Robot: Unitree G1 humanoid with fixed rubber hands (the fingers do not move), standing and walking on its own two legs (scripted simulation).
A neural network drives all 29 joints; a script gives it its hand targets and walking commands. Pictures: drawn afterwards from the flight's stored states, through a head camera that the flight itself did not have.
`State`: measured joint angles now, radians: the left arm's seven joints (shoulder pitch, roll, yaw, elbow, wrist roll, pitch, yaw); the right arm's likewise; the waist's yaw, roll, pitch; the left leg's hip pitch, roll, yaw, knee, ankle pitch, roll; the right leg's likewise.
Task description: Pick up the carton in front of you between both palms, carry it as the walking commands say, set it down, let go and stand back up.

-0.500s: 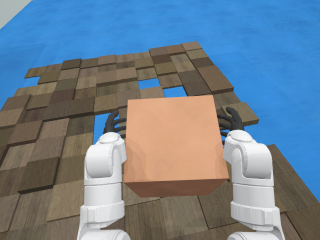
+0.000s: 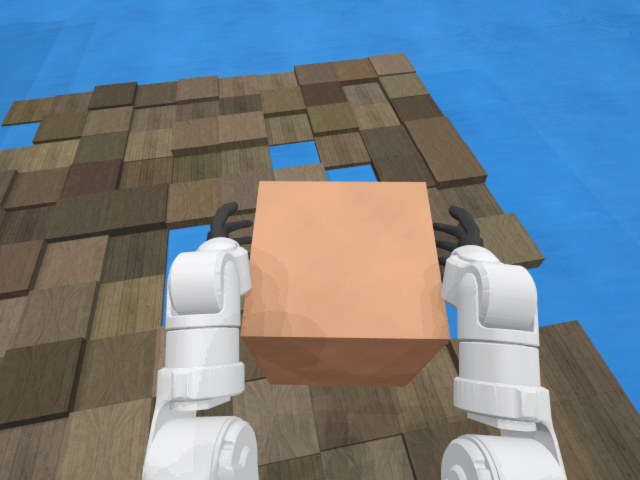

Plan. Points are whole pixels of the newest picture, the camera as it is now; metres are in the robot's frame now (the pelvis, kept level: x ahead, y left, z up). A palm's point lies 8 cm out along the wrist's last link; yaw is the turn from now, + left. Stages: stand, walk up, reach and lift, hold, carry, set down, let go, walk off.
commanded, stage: carry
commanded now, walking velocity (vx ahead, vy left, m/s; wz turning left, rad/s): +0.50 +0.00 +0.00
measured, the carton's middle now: (339, 294) +0.37 +0.01 +0.00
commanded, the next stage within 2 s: none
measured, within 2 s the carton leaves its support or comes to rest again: neither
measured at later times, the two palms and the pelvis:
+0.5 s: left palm (235, 88) +0.65 +0.17 +0.14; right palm (411, 72) +0.70 -0.11 +0.15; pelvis +0.32 -0.02 +0.03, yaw +4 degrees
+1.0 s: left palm out of the picture +1.04 +0.15 +0.17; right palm out of the picture +1.02 -0.13 +0.18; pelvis +0.66 +0.03 +0.03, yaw +1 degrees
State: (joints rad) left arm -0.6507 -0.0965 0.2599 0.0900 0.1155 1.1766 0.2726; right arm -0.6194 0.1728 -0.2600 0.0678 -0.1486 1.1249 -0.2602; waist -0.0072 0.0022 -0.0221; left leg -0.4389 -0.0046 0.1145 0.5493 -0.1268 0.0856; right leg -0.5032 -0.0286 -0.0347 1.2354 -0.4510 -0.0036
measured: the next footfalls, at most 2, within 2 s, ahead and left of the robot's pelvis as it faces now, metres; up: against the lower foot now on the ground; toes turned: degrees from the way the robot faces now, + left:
right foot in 0.26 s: +0.34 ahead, -0.10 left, +0.03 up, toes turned +0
left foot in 0.64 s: +0.57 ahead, +0.11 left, +0.03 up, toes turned +5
